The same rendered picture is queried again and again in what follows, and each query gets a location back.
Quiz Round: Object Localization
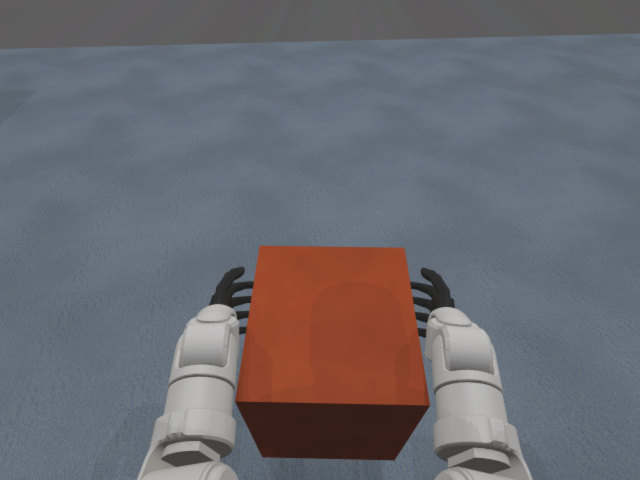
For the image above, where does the right robot hand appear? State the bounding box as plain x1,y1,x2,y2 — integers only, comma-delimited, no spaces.
410,268,455,338

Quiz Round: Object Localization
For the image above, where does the robot right forearm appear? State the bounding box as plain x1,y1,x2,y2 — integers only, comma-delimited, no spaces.
425,307,533,480

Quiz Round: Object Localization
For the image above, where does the carton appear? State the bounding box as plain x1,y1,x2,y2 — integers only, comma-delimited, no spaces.
235,246,430,460

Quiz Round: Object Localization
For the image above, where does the robot left forearm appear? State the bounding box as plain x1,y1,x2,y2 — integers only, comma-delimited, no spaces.
137,304,239,480

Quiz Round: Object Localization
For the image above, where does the left robot hand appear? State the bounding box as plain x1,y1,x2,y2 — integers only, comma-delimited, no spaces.
209,267,254,335

